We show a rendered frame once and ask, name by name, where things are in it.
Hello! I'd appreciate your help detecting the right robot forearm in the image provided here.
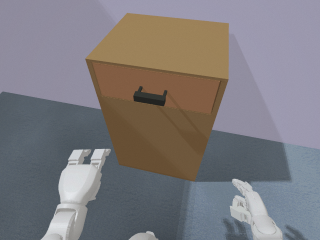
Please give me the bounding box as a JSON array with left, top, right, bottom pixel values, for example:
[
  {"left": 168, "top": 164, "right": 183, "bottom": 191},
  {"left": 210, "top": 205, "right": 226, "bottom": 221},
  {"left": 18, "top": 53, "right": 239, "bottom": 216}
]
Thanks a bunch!
[{"left": 250, "top": 214, "right": 283, "bottom": 240}]

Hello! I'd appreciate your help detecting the drawer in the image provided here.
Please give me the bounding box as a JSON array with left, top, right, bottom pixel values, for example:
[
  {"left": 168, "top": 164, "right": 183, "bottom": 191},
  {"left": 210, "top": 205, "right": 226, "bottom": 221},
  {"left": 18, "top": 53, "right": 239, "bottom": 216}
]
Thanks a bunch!
[{"left": 92, "top": 62, "right": 220, "bottom": 114}]

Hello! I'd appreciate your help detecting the handle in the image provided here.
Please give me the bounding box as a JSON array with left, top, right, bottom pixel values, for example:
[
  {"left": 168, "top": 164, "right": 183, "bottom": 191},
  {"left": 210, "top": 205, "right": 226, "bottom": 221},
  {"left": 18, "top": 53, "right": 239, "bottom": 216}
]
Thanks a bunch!
[{"left": 133, "top": 86, "right": 167, "bottom": 106}]

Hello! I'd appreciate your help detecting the left robot hand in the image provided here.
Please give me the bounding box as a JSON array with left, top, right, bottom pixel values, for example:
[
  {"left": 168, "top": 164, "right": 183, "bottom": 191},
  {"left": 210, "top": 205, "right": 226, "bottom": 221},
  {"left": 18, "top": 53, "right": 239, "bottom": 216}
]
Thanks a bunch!
[{"left": 58, "top": 149, "right": 111, "bottom": 206}]

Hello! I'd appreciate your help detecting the left robot forearm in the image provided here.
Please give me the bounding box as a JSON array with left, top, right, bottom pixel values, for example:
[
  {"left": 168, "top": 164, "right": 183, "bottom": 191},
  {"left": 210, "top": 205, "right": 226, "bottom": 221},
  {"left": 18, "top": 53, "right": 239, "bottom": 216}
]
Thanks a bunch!
[{"left": 41, "top": 202, "right": 88, "bottom": 240}]

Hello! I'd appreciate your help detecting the cabinet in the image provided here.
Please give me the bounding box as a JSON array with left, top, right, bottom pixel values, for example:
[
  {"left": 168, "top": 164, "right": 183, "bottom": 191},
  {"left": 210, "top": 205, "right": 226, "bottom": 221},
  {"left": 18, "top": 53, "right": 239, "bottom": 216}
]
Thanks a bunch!
[{"left": 85, "top": 13, "right": 229, "bottom": 182}]

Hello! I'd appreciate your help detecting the right robot hand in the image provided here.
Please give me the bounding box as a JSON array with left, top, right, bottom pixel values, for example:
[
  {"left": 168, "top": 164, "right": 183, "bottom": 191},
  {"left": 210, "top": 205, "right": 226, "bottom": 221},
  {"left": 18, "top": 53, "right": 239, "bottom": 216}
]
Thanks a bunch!
[{"left": 230, "top": 178, "right": 269, "bottom": 224}]

